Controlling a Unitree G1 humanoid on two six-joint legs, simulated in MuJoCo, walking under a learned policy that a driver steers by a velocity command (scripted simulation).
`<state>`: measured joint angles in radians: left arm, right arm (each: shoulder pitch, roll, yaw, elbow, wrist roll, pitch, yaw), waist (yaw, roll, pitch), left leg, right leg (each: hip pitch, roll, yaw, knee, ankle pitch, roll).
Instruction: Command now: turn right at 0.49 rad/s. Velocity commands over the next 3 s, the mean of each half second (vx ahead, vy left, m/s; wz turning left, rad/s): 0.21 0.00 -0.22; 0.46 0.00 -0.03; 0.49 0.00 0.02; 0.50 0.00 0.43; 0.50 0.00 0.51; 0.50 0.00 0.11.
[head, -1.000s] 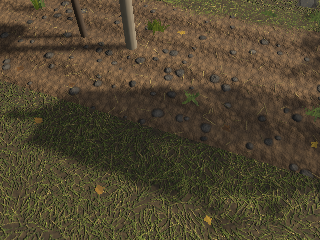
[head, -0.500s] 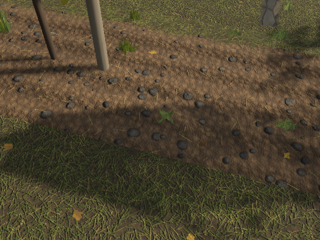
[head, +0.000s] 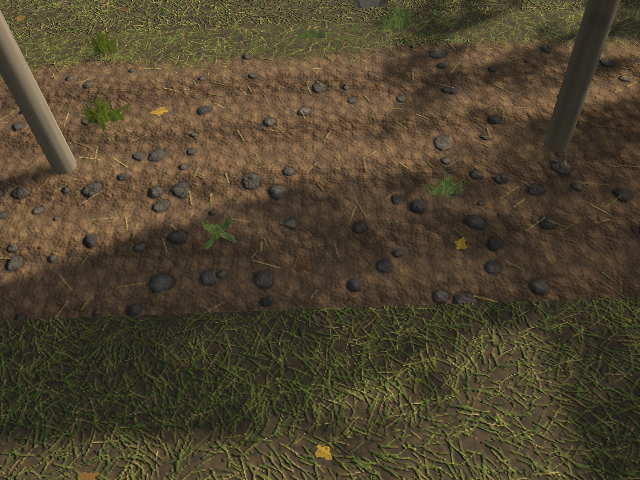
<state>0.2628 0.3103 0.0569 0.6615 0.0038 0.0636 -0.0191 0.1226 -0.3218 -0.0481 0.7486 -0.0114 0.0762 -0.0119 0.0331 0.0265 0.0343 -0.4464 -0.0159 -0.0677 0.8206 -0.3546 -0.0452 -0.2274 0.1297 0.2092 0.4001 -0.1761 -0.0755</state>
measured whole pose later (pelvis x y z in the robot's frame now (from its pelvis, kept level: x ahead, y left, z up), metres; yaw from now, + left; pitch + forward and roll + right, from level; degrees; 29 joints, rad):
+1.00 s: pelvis +0.30 -0.05 -0.04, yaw -5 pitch +1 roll -1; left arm 0.50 0.26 0.02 0.99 0.03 -0.11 0.02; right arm 0.07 -0.29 -0.07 0.83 -0.04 -0.01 0.06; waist 0.05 0.04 0.01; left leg -0.64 0.03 -0.01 0.64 0.36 0.07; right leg 0.03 0.12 -0.02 0.48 -0.53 -0.10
